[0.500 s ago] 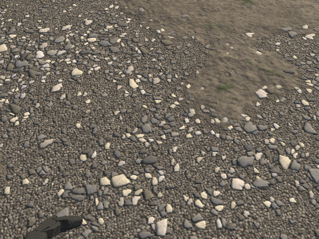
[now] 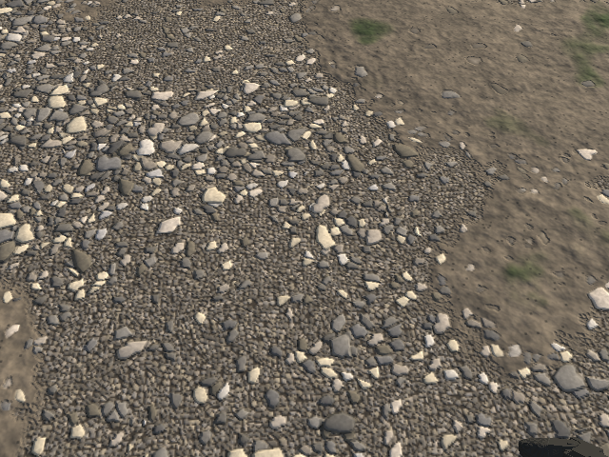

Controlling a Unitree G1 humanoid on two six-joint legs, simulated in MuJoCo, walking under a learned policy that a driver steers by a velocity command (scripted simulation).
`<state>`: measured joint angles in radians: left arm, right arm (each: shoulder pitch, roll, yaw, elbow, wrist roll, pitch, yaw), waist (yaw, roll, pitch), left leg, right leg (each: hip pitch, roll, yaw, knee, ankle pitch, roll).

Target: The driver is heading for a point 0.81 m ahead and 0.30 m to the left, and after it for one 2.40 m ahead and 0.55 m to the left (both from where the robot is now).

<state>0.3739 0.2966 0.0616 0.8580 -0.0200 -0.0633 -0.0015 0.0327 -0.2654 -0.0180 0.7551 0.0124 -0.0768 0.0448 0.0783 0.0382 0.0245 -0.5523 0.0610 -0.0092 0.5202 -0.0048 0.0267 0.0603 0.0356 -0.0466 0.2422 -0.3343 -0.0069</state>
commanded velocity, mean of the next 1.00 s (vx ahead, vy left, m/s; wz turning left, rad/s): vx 0.50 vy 0.00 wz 0.24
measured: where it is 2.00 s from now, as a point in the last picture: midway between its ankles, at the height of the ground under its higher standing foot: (260, 290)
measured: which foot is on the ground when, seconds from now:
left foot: up 0.00-0.02, down 0.04-0.60, up 0.62-1.00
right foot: down 0.00-0.06, up 0.08-0.56, down 0.58-1.00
